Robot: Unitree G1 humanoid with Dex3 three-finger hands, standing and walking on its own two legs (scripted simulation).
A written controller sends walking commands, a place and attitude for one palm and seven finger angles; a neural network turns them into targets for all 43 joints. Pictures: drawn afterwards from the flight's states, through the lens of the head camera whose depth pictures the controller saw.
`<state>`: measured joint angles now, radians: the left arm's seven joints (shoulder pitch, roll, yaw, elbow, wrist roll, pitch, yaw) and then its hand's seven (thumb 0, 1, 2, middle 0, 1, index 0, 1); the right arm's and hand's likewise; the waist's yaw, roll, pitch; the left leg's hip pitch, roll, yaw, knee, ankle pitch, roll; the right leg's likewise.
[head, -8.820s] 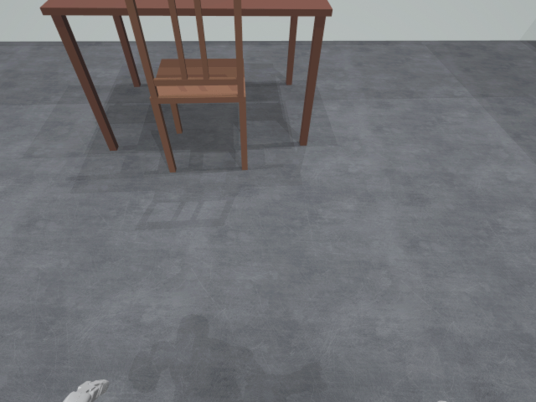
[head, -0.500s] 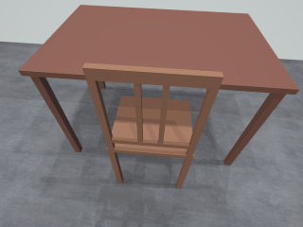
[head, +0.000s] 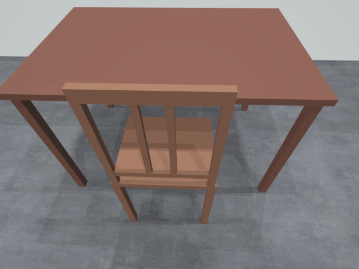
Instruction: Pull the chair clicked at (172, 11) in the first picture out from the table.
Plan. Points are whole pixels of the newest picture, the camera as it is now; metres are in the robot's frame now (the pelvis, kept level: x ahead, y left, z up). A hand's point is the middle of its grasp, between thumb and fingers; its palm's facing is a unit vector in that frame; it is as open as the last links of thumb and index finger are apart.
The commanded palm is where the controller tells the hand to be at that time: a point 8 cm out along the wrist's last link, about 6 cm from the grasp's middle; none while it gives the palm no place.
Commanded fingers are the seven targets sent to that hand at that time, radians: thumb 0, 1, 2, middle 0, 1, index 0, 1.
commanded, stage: come to a stop and stand still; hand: left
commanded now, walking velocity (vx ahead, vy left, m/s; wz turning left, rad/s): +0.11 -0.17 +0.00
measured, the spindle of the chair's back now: (142, 143) +0.48 +0.14 -0.06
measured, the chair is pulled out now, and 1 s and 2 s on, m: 0.00 0.00 0.00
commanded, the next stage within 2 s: look again from close up in 1.14 s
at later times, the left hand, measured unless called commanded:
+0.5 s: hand out of the picture +0.04 +0.13 -0.17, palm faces +0.13 -0.96 -0.25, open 7.3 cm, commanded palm none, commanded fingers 0.00 0.90 0.90 -0.20 -0.30 -0.20 -0.30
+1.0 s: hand out of the picture +0.00 +0.19 -0.17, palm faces +0.06 -0.97 -0.25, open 7.4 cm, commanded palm none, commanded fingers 0.00 0.90 0.90 -0.20 -0.30 -0.20 -0.30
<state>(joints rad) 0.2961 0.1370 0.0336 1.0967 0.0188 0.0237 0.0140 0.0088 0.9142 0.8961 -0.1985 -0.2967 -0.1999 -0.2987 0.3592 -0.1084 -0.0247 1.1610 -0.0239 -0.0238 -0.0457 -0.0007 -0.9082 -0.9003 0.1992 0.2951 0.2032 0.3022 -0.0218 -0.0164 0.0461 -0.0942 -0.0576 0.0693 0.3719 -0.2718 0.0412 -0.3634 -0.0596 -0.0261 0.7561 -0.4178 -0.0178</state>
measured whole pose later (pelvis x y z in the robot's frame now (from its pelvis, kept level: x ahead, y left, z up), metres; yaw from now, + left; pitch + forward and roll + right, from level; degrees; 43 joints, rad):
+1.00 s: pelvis +0.00 +0.00 +0.00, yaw +2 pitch +0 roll +1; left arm 0.30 0.18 0.00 1.03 0.01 0.01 0.03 0.01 0.91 0.90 -0.20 -0.30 -0.20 -0.30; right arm 0.22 -0.18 -0.03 1.03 -0.01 0.03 -0.01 0.00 -0.92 -0.90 0.20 0.30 0.20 0.30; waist 0.01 0.01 0.05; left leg -0.26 -0.03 0.04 0.46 -0.20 0.02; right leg -0.20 -0.02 0.01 0.53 -0.32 0.00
